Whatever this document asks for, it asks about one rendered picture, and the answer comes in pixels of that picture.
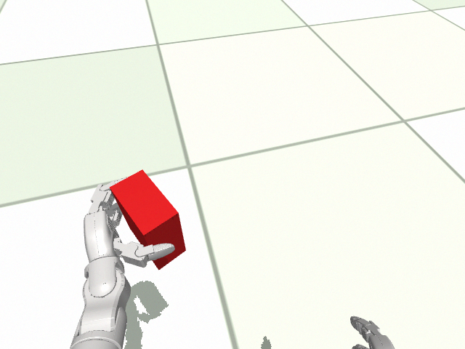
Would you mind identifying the left robot arm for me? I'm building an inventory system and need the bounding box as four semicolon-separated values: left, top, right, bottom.
70;256;131;349

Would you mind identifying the right robot hand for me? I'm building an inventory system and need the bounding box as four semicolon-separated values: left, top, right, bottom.
350;316;395;349

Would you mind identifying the carton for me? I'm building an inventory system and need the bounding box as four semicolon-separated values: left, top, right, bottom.
110;170;186;270

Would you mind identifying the left robot hand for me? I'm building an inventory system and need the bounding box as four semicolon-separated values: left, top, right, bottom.
84;177;175;268

